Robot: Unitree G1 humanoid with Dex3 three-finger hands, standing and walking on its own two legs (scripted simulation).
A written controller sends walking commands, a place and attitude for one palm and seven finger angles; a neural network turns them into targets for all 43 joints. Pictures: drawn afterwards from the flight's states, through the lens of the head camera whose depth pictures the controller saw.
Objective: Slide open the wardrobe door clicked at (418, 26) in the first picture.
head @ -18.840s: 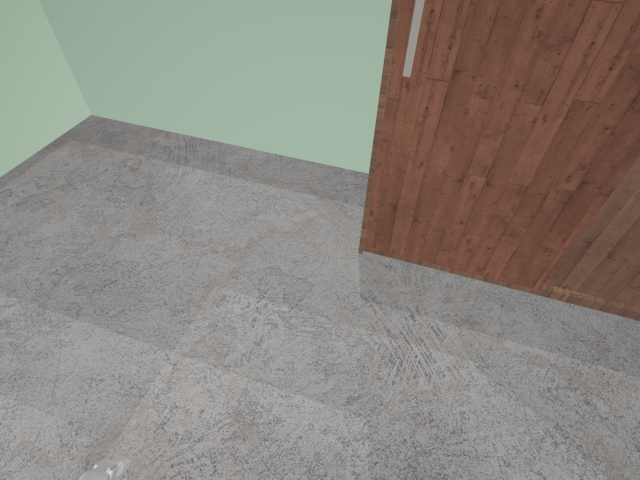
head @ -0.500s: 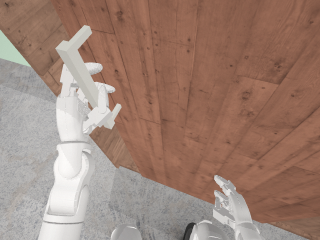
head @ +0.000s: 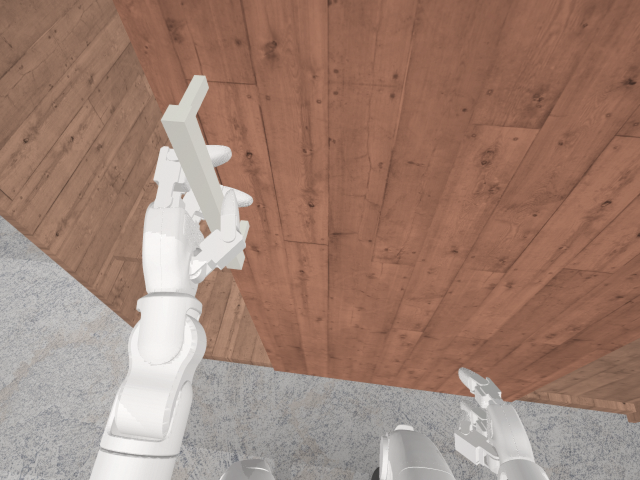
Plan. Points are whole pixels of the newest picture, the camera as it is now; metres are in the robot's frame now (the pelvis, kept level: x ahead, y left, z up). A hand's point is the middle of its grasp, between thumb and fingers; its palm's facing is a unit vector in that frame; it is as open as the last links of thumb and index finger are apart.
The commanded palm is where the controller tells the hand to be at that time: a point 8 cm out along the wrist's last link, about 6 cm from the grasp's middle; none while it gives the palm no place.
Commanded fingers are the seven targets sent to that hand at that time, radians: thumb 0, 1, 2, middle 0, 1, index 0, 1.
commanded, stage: step sideways, sliding the door along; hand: left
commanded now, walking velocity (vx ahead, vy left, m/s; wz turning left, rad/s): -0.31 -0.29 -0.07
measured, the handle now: (219, 190) +0.37 +0.16 +0.15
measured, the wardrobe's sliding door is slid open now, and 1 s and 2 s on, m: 0.32 0.44 0.44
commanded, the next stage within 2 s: stop walking and hold the door there in 0.98 s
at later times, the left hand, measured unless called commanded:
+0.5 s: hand (365, 245) +0.31 +0.00 +0.15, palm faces +0.16 -0.98 -0.07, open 6.1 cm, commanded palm +0.29 +0.00 +0.15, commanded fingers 0.00 0.90 0.90 -0.45 -1.40 -0.45 -1.40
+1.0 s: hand (376, 237) +0.32 -0.01 +0.15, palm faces +0.49 -0.87 -0.07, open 6.6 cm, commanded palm +0.28 -0.04 +0.15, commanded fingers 0.00 0.90 0.90 -0.45 -1.40 -0.45 -1.40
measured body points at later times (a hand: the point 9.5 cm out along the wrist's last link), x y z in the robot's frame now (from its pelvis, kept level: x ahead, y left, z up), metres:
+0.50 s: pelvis -0.06 -0.14 +0.01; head +0.02 -0.13 +0.45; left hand +0.30 +0.06 +0.16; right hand +0.11 -0.37 -0.09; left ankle -0.07 +0.00 -0.73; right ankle -0.05 -0.27 -0.66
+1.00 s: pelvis -0.06 -0.27 +0.01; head +0.04 -0.25 +0.45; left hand +0.29 +0.04 +0.16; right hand +0.13 -0.50 -0.10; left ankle -0.09 -0.14 -0.73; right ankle -0.05 -0.42 -0.66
